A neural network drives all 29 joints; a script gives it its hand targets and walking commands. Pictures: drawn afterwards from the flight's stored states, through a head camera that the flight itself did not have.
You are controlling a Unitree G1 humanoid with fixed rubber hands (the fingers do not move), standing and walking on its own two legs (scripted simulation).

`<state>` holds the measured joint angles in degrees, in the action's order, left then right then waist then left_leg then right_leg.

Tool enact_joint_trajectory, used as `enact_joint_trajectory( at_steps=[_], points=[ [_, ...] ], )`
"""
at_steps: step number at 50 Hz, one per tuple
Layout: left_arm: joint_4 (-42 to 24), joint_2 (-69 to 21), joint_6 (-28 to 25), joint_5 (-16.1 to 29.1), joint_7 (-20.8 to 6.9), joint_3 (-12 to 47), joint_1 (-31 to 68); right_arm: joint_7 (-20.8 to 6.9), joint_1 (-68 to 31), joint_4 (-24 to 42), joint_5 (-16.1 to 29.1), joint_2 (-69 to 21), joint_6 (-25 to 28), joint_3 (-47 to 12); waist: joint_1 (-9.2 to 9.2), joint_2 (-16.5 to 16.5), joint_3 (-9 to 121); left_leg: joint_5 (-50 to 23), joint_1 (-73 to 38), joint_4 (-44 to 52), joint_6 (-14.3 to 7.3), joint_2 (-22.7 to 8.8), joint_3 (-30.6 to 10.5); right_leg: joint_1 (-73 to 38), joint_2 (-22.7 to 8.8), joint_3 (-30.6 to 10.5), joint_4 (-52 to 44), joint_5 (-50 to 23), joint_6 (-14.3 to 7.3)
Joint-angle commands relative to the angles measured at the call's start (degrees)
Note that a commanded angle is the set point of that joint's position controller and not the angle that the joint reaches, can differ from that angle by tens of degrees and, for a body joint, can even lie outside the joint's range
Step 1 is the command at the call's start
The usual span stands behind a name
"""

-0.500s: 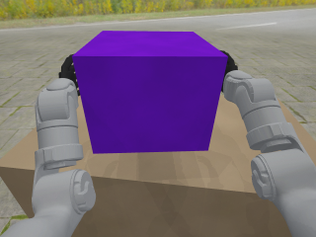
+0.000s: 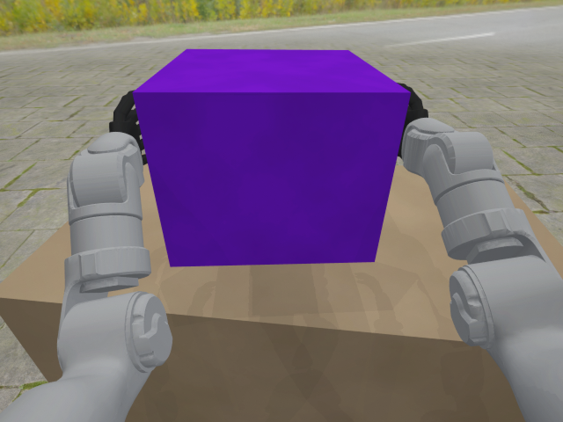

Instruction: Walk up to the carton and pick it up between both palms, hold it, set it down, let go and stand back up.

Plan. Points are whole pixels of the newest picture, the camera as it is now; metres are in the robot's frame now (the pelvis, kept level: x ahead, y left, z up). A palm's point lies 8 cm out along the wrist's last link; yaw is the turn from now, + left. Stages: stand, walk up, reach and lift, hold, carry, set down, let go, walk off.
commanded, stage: hold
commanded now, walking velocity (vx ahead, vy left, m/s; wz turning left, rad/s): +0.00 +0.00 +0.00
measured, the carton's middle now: (270, 144) +0.45 +0.00 +0.26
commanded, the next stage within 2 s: none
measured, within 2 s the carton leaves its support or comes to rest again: neither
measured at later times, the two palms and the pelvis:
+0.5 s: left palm (114, 159) +0.37 +0.21 +0.29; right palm (397, 135) +0.37 -0.16 +0.30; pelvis +0.00 +0.00 +0.00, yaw +0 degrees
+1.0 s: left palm (125, 156) +0.36 +0.19 +0.29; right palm (409, 143) +0.37 -0.18 +0.29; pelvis +0.00 +0.00 +0.00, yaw +0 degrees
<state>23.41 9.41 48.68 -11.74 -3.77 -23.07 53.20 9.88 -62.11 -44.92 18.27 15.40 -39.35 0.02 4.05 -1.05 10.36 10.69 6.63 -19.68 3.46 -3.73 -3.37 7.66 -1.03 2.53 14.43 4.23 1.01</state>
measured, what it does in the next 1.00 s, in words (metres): stands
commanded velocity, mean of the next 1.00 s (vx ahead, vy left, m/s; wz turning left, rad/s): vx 0.00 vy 0.00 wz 0.00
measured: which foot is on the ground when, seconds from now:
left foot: down 0.00-1.00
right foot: down 0.00-1.00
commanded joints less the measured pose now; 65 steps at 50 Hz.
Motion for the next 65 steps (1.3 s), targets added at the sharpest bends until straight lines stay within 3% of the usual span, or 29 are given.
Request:
enact_joint_trajectory(
  at_steps=[1,2,5,8,10,13,16,17,19,20,22,23,26,28,32,34,36,39,42,44,46,47,49,50,55,58,60,64,65],
  points=[
    [-9.4,-26.7,-3.3,11.5,-11.2,19.6,40.5,-9.4,-41.7,21.2,11.1,-33.0,3.0,-9.8,-0.24,0.7,19.7,-10.4,6.2,3.5,-0.1,7.3,3.2,-20.2,5.7,-2.9,2.2,-9.2,-0.3],
    [-9.4,-27.5,-3.0,11.6,-11.4,20.5,40.6,-9.3,-40.7,21.3,10.9,-32.9,2.8,-10.4,-0.56,-0.6,18.7,-10.8,6.7,3.7,0.2,7.2,3.3,-20.8,5.3,-3.2,2.2,-10.4,-0.5],
    [-10.4,-27.6,-2.4,12.6,-12.0,19.9,39.3,-9.1,-41.2,22.8,11.4,-32.3,2.8,-10.6,-0.35,2.0,18.6,-12.8,5.3,2.9,-0.2,7.0,2.6,-21.1,6.0,-2.6,1.8,-11.7,-0.7],
    [-12.3,-27.3,-2.6,12.9,-12.2,20.4,40.7,-8.9,-41.9,26.4,12.0,-33.8,3.1,-11.4,0.03,1.3,19.0,-13.1,5.7,2.9,0.1,7.0,3.4,-20.9,6.2,-2.9,2.7,-11.9,-0.5],
    [-11.0,-28.1,-2.5,12.6,-12.3,20.7,42.5,-9.1,-42.6,24.8,11.0,-33.4,2.7,-10.0,0.07,2.2,17.2,-8.4,6.3,3.7,-0.4,7.3,2.9,-18.8,5.7,-2.4,1.6,-7.2,-0.3],
    [-10.8,-28.4,-3.3,12.6,-12.5,21.8,43.6,-9.6,-44.1,23.4,10.5,-33.8,3.5,-8.6,0.59,-1.9,16.1,-6.3,8.7,4.1,-0.5,6.8,3.9,-19.1,5.5,-2.8,1.9,-6.1,-0.7],
    [-12.6,-30.0,-3.5,14.3,-11.3,23.2,44.8,-9.4,-45.0,25.3,11.7,-32.5,4.0,-9.5,0.69,-1.5,22.8,-10.1,6.2,2.8,0.8,6.8,3.2,-20.0,6.0,-2.6,2.5,-9.0,-0.8],
    [-15.9,-31.3,-3.8,15.2,-11.1,25.1,45.0,-9.0,-45.6,26.9,12.6,-33.0,4.3,-9.3,0.38,-3.6,24.3,-13.4,6.5,1.9,1.0,6.9,3.0,-21.3,5.9,-3.0,2.8,-11.7,-1.0],
    [-17.9,-31.3,-3.7,15.0,-10.0,26.4,43.6,-8.7,-44.4,29.9,13.3,-32.4,4.5,-10.1,0.84,-4.1,27.4,-17.2,3.9,1.2,1.6,7.3,2.5,-21.3,6.3,-3.0,3.1,-14.5,-1.0],
    [-15.4,-30.3,-3.3,14.3,-9.9,25.4,42.8,-8.9,-41.2,25.7,12.6,-31.2,3.7,-9.6,1.09,-4.4,23.4,-15.3,4.1,1.8,2.0,7.1,2.6,-20.4,6.6,-2.8,2.3,-13.0,-1.0],
    [-15.7,-30.7,-2.6,13.2,-10.5,25.0,40.5,-9.4,-37.8,24.3,11.8,-30.7,3.3,-8.7,1.66,-6.0,20.4,-13.7,5.0,2.8,2.3,7.0,3.0,-21.5,6.3,-3.1,2.2,-12.0,-1.0],
    [-17.8,-30.1,-2.7,13.4,-10.6,25.4,40.4,-9.5,-37.6,24.4,11.6,-31.4,3.0,-9.6,2.5,-4.7,20.2,-13.5,4.4,2.9,2.2,7.0,2.9,-21.8,6.5,-2.9,2.3,-12.4,-0.7],
    [-15.4,-28.7,-2.2,12.7,-11.2,23.1,41.8,-9.9,-39.2,21.8,11.2,-30.9,3.1,-9.0,1.43,-3.4,16.3,-7.6,7.6,4.3,0.7,6.6,3.0,-20.1,5.7,-2.7,1.7,-7.2,-0.7],
    [-15.2,-29.6,-1.7,12.2,-11.6,24.3,42.4,-10.4,-38.4,20.3,11.1,-30.0,2.7,-7.8,2.0,-6.4,17.7,-6.6,8.1,5.0,1.0,6.0,2.2,-20.8,5.5,-2.6,2.4,-7.3,-0.9],
    [-15.2,-30.4,-2.5,13.0,-11.4,23.9,42.1,-10.1,-44.1,25.8,11.8,-31.1,4.1,-10.2,0.71,-3.1,21.9,-12.1,6.3,3.1,1.2,6.0,2.9,-22.2,6.0,-2.3,3.2,-10.5,-1.3],
    [-10.8,-30.4,-2.3,11.9,-11.2,22.4,40.1,-10.0,-42.5,24.2,11.0,-30.6,3.8,-8.9,1.4,-1.8,17.2,-10.7,6.9,3.6,1.3,6.6,2.7,-20.9,6.1,-2.2,1.9,-8.4,-1.1],
    [-12.1,-29.7,-2.7,11.4,-11.2,21.6,40.3,-10.0,-40.9,24.1,11.0,-31.8,3.6,-10.4,0.0,-0.6,18.6,-10.8,6.1,3.6,0.8,6.6,3.1,-20.7,6.0,-2.5,1.8,-9.2,-0.8],
    [-16.7,-31.4,-2.9,13.5,-10.9,23.5,42.6,-10.0,-42.4,25.0,12.4,-33.0,3.9,-10.8,0.52,-0.9,19.3,-13.7,4.4,3.1,1.4,6.3,2.8,-20.9,6.1,-2.2,2.1,-11.0,-1.3],
    [-12.3,-29.8,-2.3,12.3,-11.0,22.0,39.2,-10.1,-41.1,25.9,11.8,-32.1,3.4,-11.4,-0.32,0.9,19.2,-12.6,4.9,3.0,0.5,6.6,2.7,-20.1,6.2,-2.5,1.9,-9.7,-0.9],
    [-12.6,-30.0,-2.0,11.2,-11.4,21.8,39.4,-10.0,-41.3,26.3,11.4,-32.1,3.4,-10.8,-0.33,-1.6,18.0,-10.4,7.1,3.7,0.5,6.7,3.4,-20.7,6.0,-2.8,2.0,-8.9,-0.9],
    [-12.4,-29.6,-2.7,11.9,-11.7,21.7,41.3,-10.1,-42.2,23.7,11.0,-32.6,3.6,-9.9,-0.3,0.0,17.1,-7.8,6.9,3.8,0.0,6.9,3.6,-19.2,5.6,-2.1,1.7,-6.4,-0.8],
    [-12.2,-29.6,-2.7,12.5,-11.6,22.6,42.4,-10.1,-44.2,26.2,11.1,-32.3,3.9,-9.9,-0.01,-0.8,18.0,-8.2,7.5,4.2,0.0,6.5,3.6,-20.3,5.7,-2.7,2.0,-7.8,-1.1],
    [-10.8,-29.5,-2.9,12.0,-11.4,21.5,41.5,-9.9,-42.8,23.6,11.3,-33.0,3.8,-9.9,-0.57,-1.8,18.0,-8.5,8.1,3.9,0.2,6.9,3.8,-20.7,5.3,-2.9,1.8,-7.4,-0.9],
    [-9.6,-28.5,-2.7,11.8,-11.4,21.2,41.5,-9.8,-42.9,23.6,11.1,-32.3,3.5,-9.9,-0.68,-0.2,18.4,-8.1,7.8,3.9,0.0,7.1,3.4,-20.1,5.5,-2.7,2.0,-7.3,-0.6],
    [-14.5,-28.9,-3.3,13.5,-11.1,22.3,42.8,-9.5,-43.4,26.3,11.2,-34.2,3.3,-9.9,-0.58,0.5,22.3,-11.0,7.0,3.2,-0.1,7.1,3.0,-21.1,6.0,-2.4,2.7,-9.1,-0.6],
    [-10.8,-29.2,-3.3,12.9,-11.2,21.8,43.2,-9.3,-42.0,22.8,10.5,-33.3,2.6,-9.1,0.52,-0.7,19.1,-7.1,7.4,3.6,-0.1,7.0,2.7,-19.4,5.8,-3.1,1.8,-6.4,-0.8],
    [-9.5,-28.7,-3.0,11.9,-11.7,20.3,42.0,-9.7,-42.8,22.2,10.0,-33.4,2.4,-8.6,0.21,0.4,17.3,-4.4,8.6,4.5,-0.9,6.8,3.1,-20.1,5.8,-2.8,1.5,-4.5,-0.8],
    [-6.0,-28.2,-3.6,12.3,-12.1,20.4,46.1,-10.1,-45.0,19.2,9.8,-32.8,2.9,-7.1,0.08,-2.0,17.3,-0.5,11.5,5.1,-1.2,6.5,3.5,-19.3,5.2,-3.3,1.6,-1.5,-1.1],
    [-6.4,-29.5,-4.0,13.1,-12.1,20.4,47.5,-10.1,-46.6,19.8,9.1,-33.3,3.3,-7.3,1.06,-0.7,18.4,-1.0,10.7,5.0,-0.8,6.7,3.1,-19.5,5.3,-3.0,1.6,-1.9,-0.9]
  ],
)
